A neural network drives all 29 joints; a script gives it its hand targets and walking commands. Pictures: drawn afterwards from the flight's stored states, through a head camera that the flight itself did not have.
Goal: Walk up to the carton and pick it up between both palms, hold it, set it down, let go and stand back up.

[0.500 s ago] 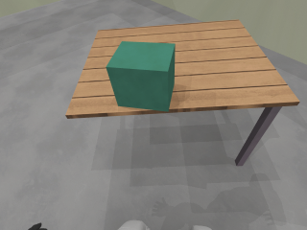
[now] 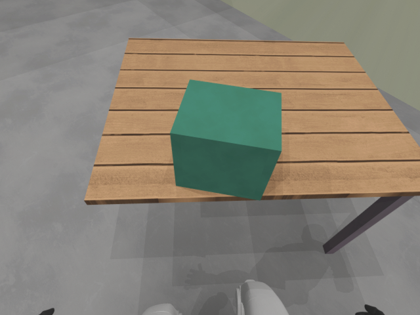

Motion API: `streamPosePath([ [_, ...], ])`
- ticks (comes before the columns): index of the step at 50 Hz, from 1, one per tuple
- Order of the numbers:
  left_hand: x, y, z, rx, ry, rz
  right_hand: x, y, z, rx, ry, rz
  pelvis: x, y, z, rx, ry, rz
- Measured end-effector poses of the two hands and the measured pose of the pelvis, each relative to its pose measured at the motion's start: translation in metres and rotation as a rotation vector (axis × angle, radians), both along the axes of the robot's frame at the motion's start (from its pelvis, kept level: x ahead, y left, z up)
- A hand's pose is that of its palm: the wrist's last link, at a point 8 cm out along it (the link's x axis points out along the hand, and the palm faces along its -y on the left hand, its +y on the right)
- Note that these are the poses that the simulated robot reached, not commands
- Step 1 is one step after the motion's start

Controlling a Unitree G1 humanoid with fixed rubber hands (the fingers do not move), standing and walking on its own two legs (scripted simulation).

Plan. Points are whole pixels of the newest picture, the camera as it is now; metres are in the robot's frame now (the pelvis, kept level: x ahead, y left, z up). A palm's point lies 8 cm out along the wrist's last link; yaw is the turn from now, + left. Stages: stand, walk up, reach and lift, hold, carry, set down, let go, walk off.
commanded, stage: walk up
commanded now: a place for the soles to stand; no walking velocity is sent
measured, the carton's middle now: (225, 141) +0.48 -0.05 +0.00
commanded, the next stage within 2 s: reach and lift in 1.84 s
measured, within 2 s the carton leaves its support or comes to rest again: neither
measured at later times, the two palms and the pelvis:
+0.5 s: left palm (59, 291) +0.18 +0.29 -0.10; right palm (360, 291) +0.16 -0.31 -0.11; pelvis +0.05 -0.01 +0.00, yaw -1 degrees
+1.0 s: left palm (60, 308) +0.15 +0.28 -0.08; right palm (371, 303) +0.13 -0.33 -0.11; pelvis +0.05 -0.03 +0.02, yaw -2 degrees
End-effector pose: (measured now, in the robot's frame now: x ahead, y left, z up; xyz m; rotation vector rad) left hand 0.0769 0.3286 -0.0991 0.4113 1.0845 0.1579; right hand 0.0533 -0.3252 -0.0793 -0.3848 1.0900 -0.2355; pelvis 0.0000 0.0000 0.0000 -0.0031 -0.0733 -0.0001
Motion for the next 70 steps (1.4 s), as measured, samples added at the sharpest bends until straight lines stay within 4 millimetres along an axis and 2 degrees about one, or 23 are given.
streamPosePath([
  [3,0.028,0.001,0.004,0.015,-0.008,-0.010,0.002,0.001,-0.006,-0.001,0.033,-0.016,0.014,0.003,-0.001,0.003,0.002,-0.005],
  [6,0.052,0.000,0.004,0.034,-0.021,-0.002,0.012,0.003,-0.020,0.015,0.051,-0.027,0.026,0.001,-0.006,0.002,0.001,-0.004],
  [9,0.068,-0.005,0.001,0.050,-0.029,0.017,0.033,0.004,-0.038,0.040,0.041,-0.036,0.036,-0.003,-0.014,-0.008,-0.003,-0.015],
  [13,0.085,-0.014,0.000,0.047,-0.048,0.012,0.065,0.014,-0.051,0.074,0.002,-0.014,0.039,-0.006,-0.019,-0.003,-0.003,-0.011],
  [17,0.096,-0.026,0.002,0.025,-0.054,0.012,0.085,0.023,-0.053,0.098,-0.011,0.013,0.042,-0.006,-0.015,0.013,0.003,-0.015],
  [22,0.101,-0.033,0.003,-0.001,-0.044,0.009,0.100,0.019,-0.039,0.088,-0.034,0.018,0.046,-0.010,-0.007,0.013,0.012,-0.019],
  [29,0.098,-0.039,0.004,-0.025,-0.017,0.032,0.104,0.001,-0.018,0.047,-0.030,0.001,0.049,-0.014,0.004,0.018,0.008,-0.027],
  [34,0.090,-0.042,0.005,-0.033,0.011,0.042,0.103,-0.007,-0.011,0.039,-0.026,-0.019,0.050,-0.018,0.010,0.016,-0.001,-0.031],
  [48,0.070,-0.049,0.013,-0.012,0.104,0.061,0.084,-0.005,-0.026,0.098,0.076,-0.053,0.053,-0.025,0.019,0.023,0.021,-0.039],
  [56,0.081,-0.054,0.018,-0.005,0.095,0.066,0.075,-0.005,-0.032,0.111,0.116,-0.072,0.059,-0.028,0.020,0.027,0.026,-0.044],
  [70,0.113,-0.066,0.017,-0.026,0.043,0.029,0.078,-0.015,-0.024,0.086,0.100,-0.092,0.067,-0.031,0.020,0.019,0.030,-0.047],
])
